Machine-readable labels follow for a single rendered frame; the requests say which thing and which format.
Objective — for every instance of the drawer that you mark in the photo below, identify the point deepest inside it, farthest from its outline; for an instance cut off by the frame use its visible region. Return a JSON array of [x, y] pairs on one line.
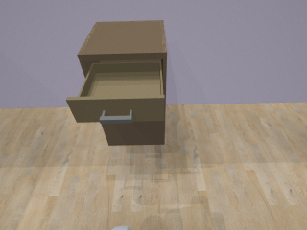
[[118, 88]]

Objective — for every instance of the handle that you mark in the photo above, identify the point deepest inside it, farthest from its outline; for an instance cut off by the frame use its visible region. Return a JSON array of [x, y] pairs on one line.
[[125, 119]]

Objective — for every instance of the cabinet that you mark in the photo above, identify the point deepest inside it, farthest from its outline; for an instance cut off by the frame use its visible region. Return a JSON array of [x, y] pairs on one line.
[[128, 41]]

